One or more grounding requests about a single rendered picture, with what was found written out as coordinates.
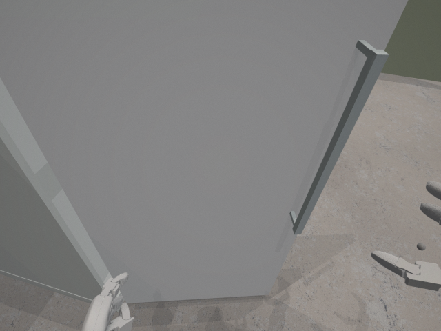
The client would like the handle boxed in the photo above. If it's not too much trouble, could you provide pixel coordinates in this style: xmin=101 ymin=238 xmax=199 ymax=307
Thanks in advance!
xmin=290 ymin=40 xmax=389 ymax=234

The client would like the right robot hand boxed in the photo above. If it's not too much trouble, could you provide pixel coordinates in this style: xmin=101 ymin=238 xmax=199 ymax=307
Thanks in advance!
xmin=371 ymin=181 xmax=441 ymax=291

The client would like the fridge door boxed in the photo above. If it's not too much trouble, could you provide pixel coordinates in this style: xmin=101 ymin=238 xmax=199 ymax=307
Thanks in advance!
xmin=0 ymin=0 xmax=408 ymax=303

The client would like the left robot hand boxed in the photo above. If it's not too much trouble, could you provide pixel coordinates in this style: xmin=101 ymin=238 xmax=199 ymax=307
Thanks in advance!
xmin=81 ymin=272 xmax=134 ymax=331

